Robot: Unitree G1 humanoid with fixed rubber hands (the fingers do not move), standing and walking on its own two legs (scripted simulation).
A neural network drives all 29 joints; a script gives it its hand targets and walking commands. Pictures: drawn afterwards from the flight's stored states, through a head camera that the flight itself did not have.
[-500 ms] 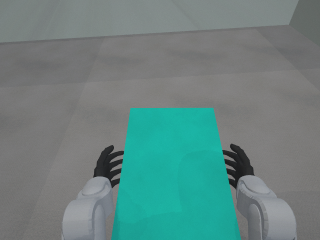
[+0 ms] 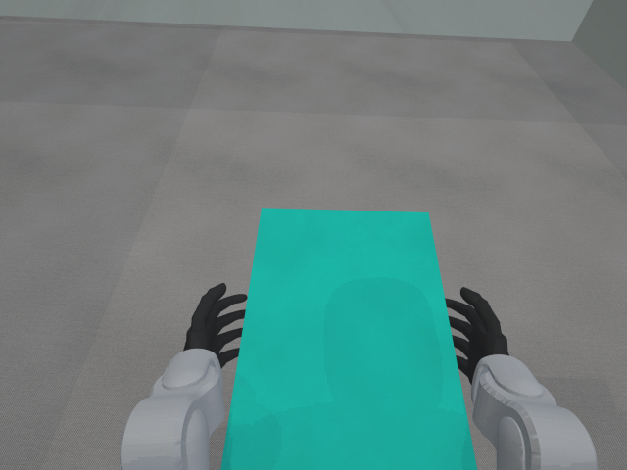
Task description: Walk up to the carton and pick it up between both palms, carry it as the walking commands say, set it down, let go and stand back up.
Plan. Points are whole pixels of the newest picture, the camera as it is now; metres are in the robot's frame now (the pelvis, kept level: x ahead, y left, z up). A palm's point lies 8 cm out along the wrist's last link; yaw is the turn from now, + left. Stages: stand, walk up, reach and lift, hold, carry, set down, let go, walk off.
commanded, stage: carry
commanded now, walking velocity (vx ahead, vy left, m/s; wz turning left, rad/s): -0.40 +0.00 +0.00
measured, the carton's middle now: (339, 355) +0.27 +0.02 +0.01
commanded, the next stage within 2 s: none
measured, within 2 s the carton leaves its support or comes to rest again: neither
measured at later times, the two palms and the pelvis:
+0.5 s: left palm out of the picture -0.03 +0.14 +0.10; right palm out of the picture -0.05 -0.16 +0.10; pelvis -0.28 +0.01 +0.00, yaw -3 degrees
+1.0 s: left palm out of the picture -0.31 +0.21 +0.09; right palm out of the picture -0.33 -0.09 +0.09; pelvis -0.56 +0.07 -0.01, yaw -3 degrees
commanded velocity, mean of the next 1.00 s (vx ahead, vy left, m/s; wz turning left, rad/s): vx -0.40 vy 0.00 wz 0.00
